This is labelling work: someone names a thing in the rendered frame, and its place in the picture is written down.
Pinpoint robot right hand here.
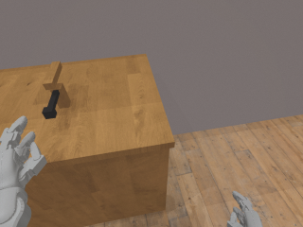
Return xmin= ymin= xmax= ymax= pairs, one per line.
xmin=227 ymin=190 xmax=263 ymax=227

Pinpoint tap lever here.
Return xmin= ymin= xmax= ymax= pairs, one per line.
xmin=42 ymin=90 xmax=60 ymax=119

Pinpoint counter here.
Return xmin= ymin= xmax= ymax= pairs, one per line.
xmin=0 ymin=54 xmax=175 ymax=227

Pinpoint left robot forearm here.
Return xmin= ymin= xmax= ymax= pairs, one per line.
xmin=0 ymin=186 xmax=32 ymax=227

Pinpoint robot left hand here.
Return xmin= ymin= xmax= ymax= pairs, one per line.
xmin=0 ymin=115 xmax=47 ymax=190

